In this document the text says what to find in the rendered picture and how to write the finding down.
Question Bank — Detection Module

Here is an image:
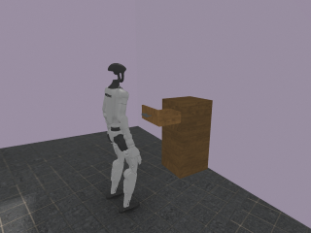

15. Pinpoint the cabinet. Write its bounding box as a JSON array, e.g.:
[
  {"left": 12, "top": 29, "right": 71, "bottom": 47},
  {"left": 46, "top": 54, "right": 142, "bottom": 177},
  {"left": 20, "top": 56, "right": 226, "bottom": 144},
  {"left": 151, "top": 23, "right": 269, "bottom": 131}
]
[{"left": 161, "top": 96, "right": 213, "bottom": 179}]

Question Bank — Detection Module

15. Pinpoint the drawer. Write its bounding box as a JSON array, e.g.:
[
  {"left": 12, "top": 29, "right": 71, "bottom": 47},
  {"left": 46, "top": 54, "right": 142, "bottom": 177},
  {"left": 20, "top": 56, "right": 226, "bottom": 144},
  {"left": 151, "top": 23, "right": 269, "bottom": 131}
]
[{"left": 142, "top": 105, "right": 182, "bottom": 127}]

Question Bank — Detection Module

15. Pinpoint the right robot forearm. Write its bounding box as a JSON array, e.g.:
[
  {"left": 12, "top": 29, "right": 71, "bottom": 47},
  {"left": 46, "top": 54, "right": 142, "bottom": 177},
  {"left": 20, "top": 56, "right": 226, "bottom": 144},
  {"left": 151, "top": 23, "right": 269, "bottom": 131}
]
[{"left": 120, "top": 116, "right": 135, "bottom": 149}]

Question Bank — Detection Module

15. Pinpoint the right robot hand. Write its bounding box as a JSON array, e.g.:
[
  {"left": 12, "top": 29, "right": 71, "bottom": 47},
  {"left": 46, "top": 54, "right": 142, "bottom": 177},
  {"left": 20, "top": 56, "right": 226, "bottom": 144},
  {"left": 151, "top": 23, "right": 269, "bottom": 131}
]
[{"left": 128, "top": 146, "right": 142, "bottom": 168}]

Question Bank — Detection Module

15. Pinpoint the left robot forearm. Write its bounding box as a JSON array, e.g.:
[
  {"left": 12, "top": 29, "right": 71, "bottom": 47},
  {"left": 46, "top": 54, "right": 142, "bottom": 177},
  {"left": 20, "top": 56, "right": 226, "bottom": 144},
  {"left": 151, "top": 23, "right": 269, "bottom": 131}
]
[{"left": 102, "top": 112, "right": 112, "bottom": 130}]

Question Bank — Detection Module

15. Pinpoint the humanoid robot head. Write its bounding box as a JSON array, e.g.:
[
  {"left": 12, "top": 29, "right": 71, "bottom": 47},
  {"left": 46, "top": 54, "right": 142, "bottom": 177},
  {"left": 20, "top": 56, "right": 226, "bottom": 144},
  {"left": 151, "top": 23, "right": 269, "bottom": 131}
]
[{"left": 108, "top": 63, "right": 126, "bottom": 89}]

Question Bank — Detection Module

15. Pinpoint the right robot upper arm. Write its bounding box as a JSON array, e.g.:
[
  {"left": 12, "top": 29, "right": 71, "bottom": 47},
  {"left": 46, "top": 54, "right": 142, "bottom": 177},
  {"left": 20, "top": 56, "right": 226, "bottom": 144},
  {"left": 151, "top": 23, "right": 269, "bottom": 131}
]
[{"left": 117, "top": 88, "right": 129, "bottom": 123}]

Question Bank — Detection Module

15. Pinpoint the robot left thigh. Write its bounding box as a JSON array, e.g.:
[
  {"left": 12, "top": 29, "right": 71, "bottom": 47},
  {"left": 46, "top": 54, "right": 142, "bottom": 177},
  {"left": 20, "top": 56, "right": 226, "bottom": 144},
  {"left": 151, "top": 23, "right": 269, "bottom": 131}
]
[{"left": 107, "top": 134, "right": 125, "bottom": 171}]

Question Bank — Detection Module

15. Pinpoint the handle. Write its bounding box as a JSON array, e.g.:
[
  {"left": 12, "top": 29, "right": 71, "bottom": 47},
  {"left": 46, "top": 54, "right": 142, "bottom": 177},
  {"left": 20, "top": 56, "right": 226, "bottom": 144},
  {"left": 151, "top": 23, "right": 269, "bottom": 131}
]
[{"left": 141, "top": 113, "right": 152, "bottom": 117}]

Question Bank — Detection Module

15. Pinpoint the left robot upper arm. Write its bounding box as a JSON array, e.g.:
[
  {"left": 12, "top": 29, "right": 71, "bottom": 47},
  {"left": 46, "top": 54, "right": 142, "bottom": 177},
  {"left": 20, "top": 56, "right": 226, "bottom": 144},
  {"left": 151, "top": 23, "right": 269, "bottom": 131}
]
[{"left": 102, "top": 86, "right": 108, "bottom": 114}]

